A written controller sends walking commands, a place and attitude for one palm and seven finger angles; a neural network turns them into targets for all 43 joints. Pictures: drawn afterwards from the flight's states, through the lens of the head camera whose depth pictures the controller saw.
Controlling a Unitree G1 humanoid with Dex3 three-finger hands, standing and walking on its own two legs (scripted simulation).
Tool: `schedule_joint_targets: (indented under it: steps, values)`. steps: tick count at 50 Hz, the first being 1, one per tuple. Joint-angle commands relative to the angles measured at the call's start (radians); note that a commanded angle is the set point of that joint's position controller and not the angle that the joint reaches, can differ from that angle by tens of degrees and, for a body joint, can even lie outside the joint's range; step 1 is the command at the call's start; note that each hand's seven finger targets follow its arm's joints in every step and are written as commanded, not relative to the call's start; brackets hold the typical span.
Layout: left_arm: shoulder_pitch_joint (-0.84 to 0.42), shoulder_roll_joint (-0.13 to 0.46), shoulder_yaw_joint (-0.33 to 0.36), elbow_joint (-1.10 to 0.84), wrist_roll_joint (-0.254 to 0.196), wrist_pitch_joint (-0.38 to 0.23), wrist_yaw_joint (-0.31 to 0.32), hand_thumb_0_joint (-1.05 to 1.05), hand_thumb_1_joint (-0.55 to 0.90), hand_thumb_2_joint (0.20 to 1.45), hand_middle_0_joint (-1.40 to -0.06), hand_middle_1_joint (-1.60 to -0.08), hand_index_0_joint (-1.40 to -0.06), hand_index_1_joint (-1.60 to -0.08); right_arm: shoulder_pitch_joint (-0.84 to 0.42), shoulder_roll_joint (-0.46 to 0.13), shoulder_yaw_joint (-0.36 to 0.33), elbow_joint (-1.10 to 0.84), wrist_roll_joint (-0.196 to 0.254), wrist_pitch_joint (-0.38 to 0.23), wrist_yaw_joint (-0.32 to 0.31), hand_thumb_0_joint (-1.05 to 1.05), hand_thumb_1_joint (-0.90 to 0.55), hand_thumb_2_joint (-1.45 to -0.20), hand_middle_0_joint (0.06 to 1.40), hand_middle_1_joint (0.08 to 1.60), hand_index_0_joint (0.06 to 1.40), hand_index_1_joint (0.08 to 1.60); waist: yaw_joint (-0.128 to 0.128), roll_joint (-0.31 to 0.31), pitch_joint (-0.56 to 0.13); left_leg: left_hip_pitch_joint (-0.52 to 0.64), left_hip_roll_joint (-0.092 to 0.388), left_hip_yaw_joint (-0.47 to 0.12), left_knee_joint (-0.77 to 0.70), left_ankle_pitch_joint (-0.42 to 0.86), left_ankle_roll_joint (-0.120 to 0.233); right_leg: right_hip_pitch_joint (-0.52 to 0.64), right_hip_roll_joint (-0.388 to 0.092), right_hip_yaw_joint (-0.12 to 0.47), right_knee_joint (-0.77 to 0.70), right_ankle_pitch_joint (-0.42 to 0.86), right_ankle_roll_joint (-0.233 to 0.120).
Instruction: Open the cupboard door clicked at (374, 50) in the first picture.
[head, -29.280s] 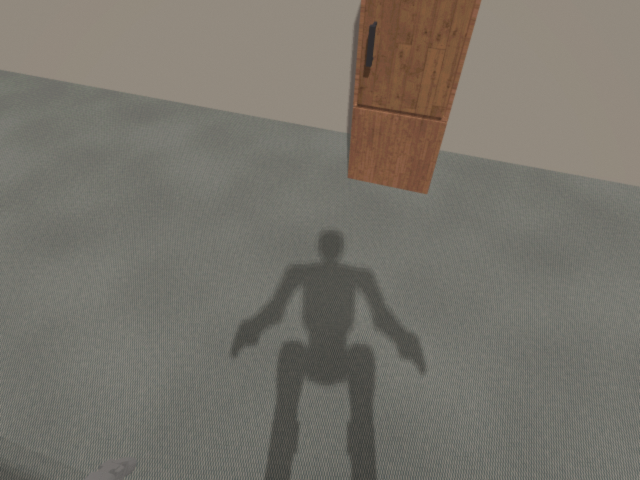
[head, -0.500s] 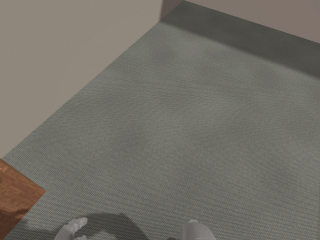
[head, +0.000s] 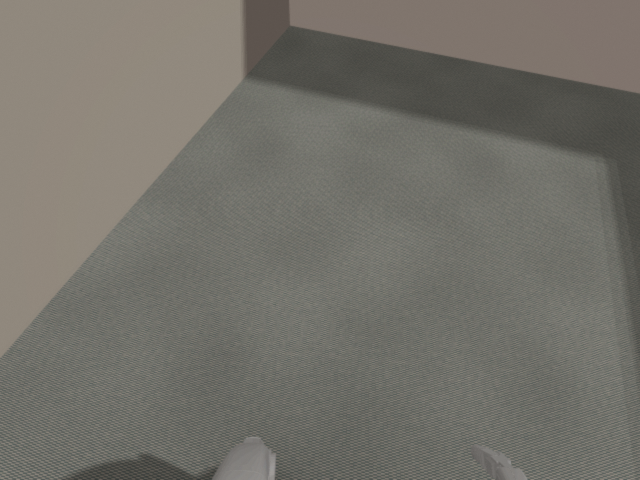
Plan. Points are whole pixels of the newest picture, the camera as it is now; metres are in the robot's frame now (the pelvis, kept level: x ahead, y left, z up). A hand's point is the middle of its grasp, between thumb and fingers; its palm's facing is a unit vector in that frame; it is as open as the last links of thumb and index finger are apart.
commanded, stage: walk to a spot facing it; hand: left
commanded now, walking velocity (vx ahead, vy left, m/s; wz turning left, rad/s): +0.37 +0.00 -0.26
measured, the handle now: out of the picture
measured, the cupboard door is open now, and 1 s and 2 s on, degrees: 50 50 50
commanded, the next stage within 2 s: turn to face it in 0.70 s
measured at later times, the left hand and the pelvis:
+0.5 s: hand (260, 307) +0.41 +0.14 -0.17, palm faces -0.23 -0.95 -0.21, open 7.4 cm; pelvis +0.24 -0.02 -0.02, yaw -10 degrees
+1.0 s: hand (276, 256) +0.53 +0.13 -0.18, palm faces -0.15 -0.97 -0.17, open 7.4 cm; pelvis +0.46 -0.04 +0.00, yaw -10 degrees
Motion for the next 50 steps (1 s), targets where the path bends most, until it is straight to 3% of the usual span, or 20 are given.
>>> schedule_joint_targets:
  steps: [1, 2, 3, 4, 5, 8, 13, 19, 22, 23, 24, 25, 26, 30, 38, 40, 42, 43, 46, 50]
  values:
    - [0.024, 0.156, 0.038, -0.037, 0.003, -0.026, 0.020, 0.000, 0.900, 0.900, -0.200, -0.300, -0.200, -0.300, 0.026, -0.091, -0.017, -0.051, 0.003, -0.043, -0.010, 0.000, -0.900, -0.900, 0.200, 0.300, 0.200, 0.300, -0.044, -0.070, -0.056, 0.195, -0.068, 0.044, -0.217, 0.000, 0.034, 0.021, -0.248, 0.161, 0.074, 0.684, -0.097]
    - [0.003, 0.157, 0.039, -0.044, -0.003, -0.026, 0.019, 0.000, 0.900, 0.900, -0.200, -0.300, -0.200, -0.300, 0.163, -0.121, -0.024, -0.003, -0.005, -0.049, -0.021, 0.000, -0.900, -0.900, 0.200, 0.300, 0.200, 0.300, -0.108, -0.035, -0.113, 0.427, -0.078, 0.054, -0.284, 0.078, 0.056, -0.086, -0.203, 0.113, 0.224, 0.710, -0.062]
    - [0.002, 0.124, 0.036, -0.062, -0.011, -0.026, 0.014, 0.000, 0.900, 0.900, -0.200, -0.300, -0.200, -0.300, 0.329, -0.214, -0.046, 0.041, -0.018, -0.055, -0.030, 0.000, -0.900, -0.900, 0.200, 0.300, 0.200, 0.300, -0.170, 0.093, -0.218, 0.688, 0.096, -0.163, -0.296, 0.090, 0.122, -0.288, -0.114, 0.056, 0.465, 0.478, -0.011]
    - [0.041, 0.066, 0.017, -0.077, -0.021, -0.030, 0.003, 0.000, 0.900, 0.900, -0.200, -0.300, -0.200, -0.300, 0.446, -0.309, -0.063, 0.063, -0.028, -0.056, -0.036, 0.000, -0.900, -0.900, 0.200, 0.300, 0.200, 0.300, -0.181, 0.341, -0.316, 0.857, 0.387, -0.522, -0.392, 0.139, 0.251, -0.515, 0.009, -0.047, 0.832, -0.173, 0.028]
    - [-0.016, 0.101, 0.021, -0.089, -0.009, -0.031, 0.009, 0.000, 0.900, 0.900, -0.200, -0.300, -0.200, -0.300, 0.422, -0.281, -0.049, 0.059, -0.019, -0.040, -0.041, 0.000, -0.900, -0.900, 0.200, 0.300, 0.200, 0.300, -0.171, 0.237, -0.269, 0.772, 0.429, -0.603, -0.448, 0.117, 0.303, -0.572, -0.041, 0.045, 0.983, -0.217, 0.012]
    - [-0.116, 0.073, 0.023, -0.090, 0.006, -0.014, -0.009, 0.000, 0.900, 0.900, -0.200, -0.300, -0.200, -0.300, 0.252, -0.151, -0.016, 0.023, -0.016, -0.056, -0.042, 0.000, -0.900, -0.900, 0.200, 0.300, 0.200, 0.300, -0.089, 0.141, -0.010, 0.431, 0.318, -0.359, -0.526, 0.054, 0.230, -0.623, -0.146, 0.043, 1.005, -0.028, 0.038]
    - [-0.087, 0.015, 0.009, -0.084, 0.012, 0.030, -0.034, 0.000, 0.900, 0.900, -0.200, -0.300, -0.200, -0.300, 0.221, -0.142, -0.010, 0.051, -0.006, -0.068, -0.038, 0.000, -0.900, -0.900, 0.200, 0.300, 0.200, 0.300, -0.021, 0.185, -0.046, 0.376, 0.194, 0.005, -0.552, 0.173, 0.163, -0.483, -0.167, -0.044, 0.640, 0.072, 0.060]
    - [-0.225, 0.021, 0.008, -0.114, 0.015, 0.027, -0.041, 0.000, 0.900, 0.900, -0.200, -0.300, -0.200, -0.300, 0.291, -0.163, -0.019, 0.092, -0.011, -0.047, -0.027, 0.000, -0.900, -0.900, 0.200, 0.300, 0.200, 0.300, -0.055, 0.132, 0.011, 0.372, 0.208, 0.069, -0.536, 0.080, 0.152, -0.358, -0.126, -0.141, 0.333, 0.154, 0.051]
    - [-0.100, 0.071, 0.020, -0.073, 0.017, 0.016, -0.035, 0.000, 0.900, 0.900, -0.200, -0.300, -0.200, -0.300, 0.292, -0.166, -0.010, 0.104, -0.007, -0.040, -0.026, 0.000, -0.900, -0.900, 0.200, 0.300, 0.200, 0.300, 0.016, 0.079, -0.047, 0.362, 0.165, 0.126, -0.314, 0.251, 0.113, -0.115, -0.069, -0.179, 0.211, 0.142, 0.018]
    - [0.055, 0.125, 0.036, -0.025, 0.019, 0.004, -0.026, 0.000, 0.900, 0.900, -0.200, -0.300, -0.200, -0.300, 0.271, -0.152, -0.005, 0.101, 0.002, -0.043, -0.021, 0.000, -0.900, -0.900, 0.200, 0.300, 0.200, 0.300, 0.092, 0.012, -0.118, 0.243, 0.119, 0.169, -0.081, 0.280, 0.080, 0.120, -0.119, -0.083, 0.179, 0.100, -0.028]
    - [0.210, 0.247, 0.071, 0.016, 0.023, -0.006, -0.009, 0.000, 0.900, 0.900, -0.200, -0.300, -0.200, -0.300, 0.278, -0.090, 0.007, 0.069, 0.020, -0.050, -0.016, 0.000, -0.900, -0.900, 0.200, 0.300, 0.200, 0.300, 0.144, -0.280, -0.245, -0.016, -0.008, 0.225, 0.263, -0.079, 0.036, 0.359, -0.387, 0.318, 0.064, 0.050, -0.134]
    - [0.238, 0.290, 0.074, 0.026, -0.004, -0.003, 0.000, 0.000, 0.900, 0.900, -0.200, -0.300, -0.200, -0.300, 0.228, -0.105, 0.000, 0.039, 0.023, -0.052, -0.019, 0.000, -0.900, -0.900, 0.200, 0.300, 0.200, 0.300, 0.138, -0.309, -0.260, -0.138, -0.043, 0.089, 0.482, -0.401, 0.035, 0.364, -0.514, 0.545, -0.081, 0.137, -0.204]
    - [0.177, 0.253, 0.066, 0.014, -0.011, 0.003, 0.012, 0.000, 0.900, 0.900, -0.200, -0.300, -0.200, -0.300, 0.175, -0.120, -0.010, 0.037, 0.019, -0.048, -0.019, 0.000, -0.900, -0.900, 0.200, 0.300, 0.200, 0.300, 0.112, -0.150, -0.144, -0.189, 0.009, 0.003, 0.524, -0.326, 0.041, 0.289, -0.499, 0.479, -0.090, 0.179, -0.218]
    - [-0.048, 0.113, 0.019, -0.035, 0.001, -0.014, 0.022, 0.000, 0.900, 0.900, -0.200, -0.300, -0.200, -0.300, 0.211, -0.061, -0.002, 0.094, 0.003, -0.017, -0.021, 0.000, -0.900, -0.900, 0.200, 0.300, 0.200, 0.300, -0.034, -0.124, -0.026, 0.012, 0.077, -0.014, 0.322, -0.171, 0.013, -0.126, -0.371, 0.132, -0.127, 0.334, -0.135]
    - [-0.039, 0.130, 0.027, 0.011, 0.002, -0.026, 0.013, 0.000, 0.900, 0.900, -0.200, -0.300, -0.200, -0.300, 0.178, -0.030, -0.004, 0.082, 0.003, -0.032, 0.001, 0.000, -0.900, -0.900, 0.200, 0.300, 0.200, 0.300, -0.054, -0.091, -0.001, 0.210, -0.004, 0.072, -0.157, 0.044, 0.015, -0.154, -0.288, 0.028, -0.087, 0.204, -0.087]
    - [-0.041, 0.105, 0.023, 0.011, -0.004, -0.017, 0.015, 0.000, 0.900, 0.900, -0.200, -0.300, -0.200, -0.300, 0.274, -0.073, -0.014, 0.119, -0.001, -0.044, -0.008, 0.000, -0.900, -0.900, 0.200, 0.300, 0.200, 0.300, -0.099, -0.001, -0.030, 0.410, -0.023, 0.069, -0.262, 0.111, 0.024, -0.224, -0.232, -0.012, 0.066, 0.216, -0.049]
    - [0.025, 0.022, 0.002, -0.002, -0.013, -0.011, 0.016, 0.000, 0.900, 0.900, -0.200, -0.300, -0.200, -0.300, 0.469, -0.230, -0.045, 0.158, -0.018, -0.047, -0.028, 0.000, -0.900, -0.900, 0.200, 0.300, 0.200, 0.300, -0.142, 0.378, -0.171, 0.644, 0.299, -0.375, -0.406, 0.264, 0.189, -0.433, -0.047, -0.166, 0.569, -0.207, 0.050]
    - [-0.018, 0.038, -0.002, -0.025, -0.007, -0.010, 0.022, 0.000, 0.900, 0.900, -0.200, -0.300, -0.200, -0.300, 0.471, -0.222, -0.036, 0.156, -0.015, -0.031, -0.038, 0.000, -0.900, -0.900, 0.200, 0.300, 0.200, 0.300, -0.142, 0.290, -0.167, 0.604, 0.353, -0.461, -0.450, 0.314, 0.265, -0.462, -0.055, -0.070, 0.740, -0.293, 0.044]
    - [-0.088, 0.037, -0.002, -0.016, -0.001, -0.004, 0.023, 0.000, 0.900, 0.900, -0.200, -0.300, -0.200, -0.300, 0.303, -0.123, -0.004, 0.120, -0.004, -0.038, -0.052, 0.000, -0.900, -0.900, 0.200, 0.300, 0.200, 0.300, -0.067, 0.192, -0.048, 0.386, 0.261, -0.321, -0.441, 0.542, 0.247, -0.480, -0.157, -0.022, 0.782, -0.152, 0.079]
    - [-0.083, 0.014, 0.002, -0.026, -0.008, 0.031, 0.022, 0.000, 0.900, 0.900, -0.200, -0.300, -0.200, -0.300, 0.226, -0.147, -0.015, 0.092, -0.002, -0.031, -0.058, 0.000, -0.900, -0.900, 0.200, 0.300, 0.200, 0.300, -0.041, 0.135, -0.140, 0.367, 0.177, -0.186, -0.393, 0.664, 0.217, -0.323, -0.120, -0.060, 0.524, -0.109, 0.110]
